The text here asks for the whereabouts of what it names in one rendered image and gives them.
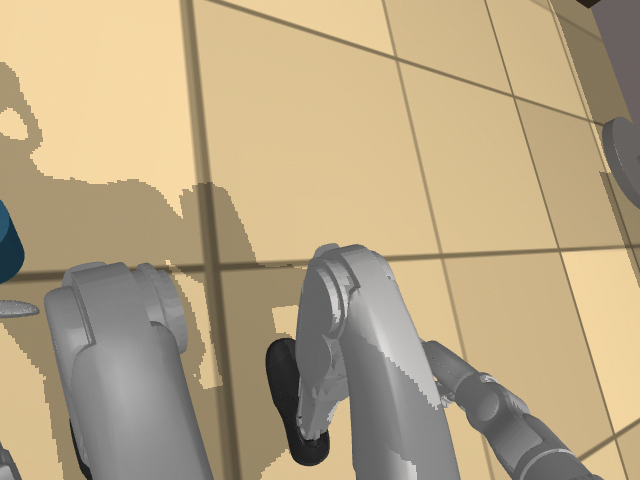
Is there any right robot arm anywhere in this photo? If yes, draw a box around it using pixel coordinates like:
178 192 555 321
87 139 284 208
455 372 604 480

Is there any bottle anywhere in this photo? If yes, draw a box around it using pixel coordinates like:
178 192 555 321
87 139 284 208
0 200 24 284

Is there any left robot foot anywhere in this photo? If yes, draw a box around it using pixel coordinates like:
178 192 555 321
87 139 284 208
69 417 93 480

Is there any right robot foot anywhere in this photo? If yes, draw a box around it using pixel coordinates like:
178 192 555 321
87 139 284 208
265 338 330 466

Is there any left robot hand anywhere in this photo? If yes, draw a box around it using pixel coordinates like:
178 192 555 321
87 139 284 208
0 300 40 318

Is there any left robot arm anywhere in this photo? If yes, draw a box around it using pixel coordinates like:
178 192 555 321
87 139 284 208
0 442 22 480

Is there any right robot hand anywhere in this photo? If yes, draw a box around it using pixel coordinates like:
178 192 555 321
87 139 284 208
419 337 478 408

